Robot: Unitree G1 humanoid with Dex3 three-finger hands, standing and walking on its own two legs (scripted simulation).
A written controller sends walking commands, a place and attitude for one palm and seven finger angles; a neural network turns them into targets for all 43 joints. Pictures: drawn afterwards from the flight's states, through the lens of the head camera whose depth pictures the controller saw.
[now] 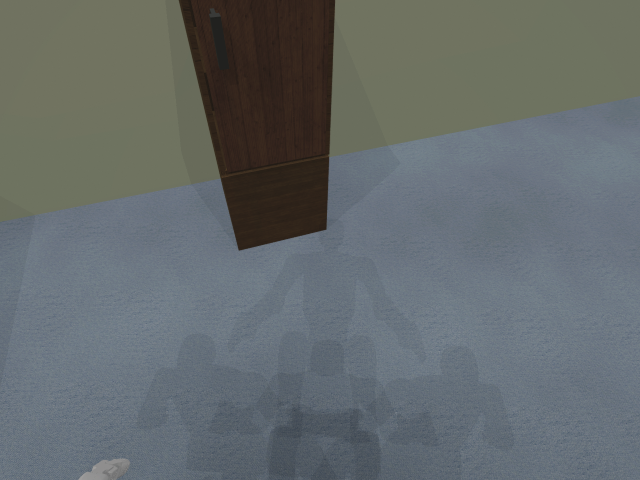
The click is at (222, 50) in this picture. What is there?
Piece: cupboard door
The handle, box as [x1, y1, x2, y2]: [209, 8, 228, 69]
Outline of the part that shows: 211,8 209,16 218,64 220,69 228,68 220,16 218,13 214,11 213,8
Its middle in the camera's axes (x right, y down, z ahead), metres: -0.25 -0.48 +0.93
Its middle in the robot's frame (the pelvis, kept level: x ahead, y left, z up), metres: +1.03 +0.31 +0.08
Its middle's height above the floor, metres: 0.85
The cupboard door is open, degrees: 0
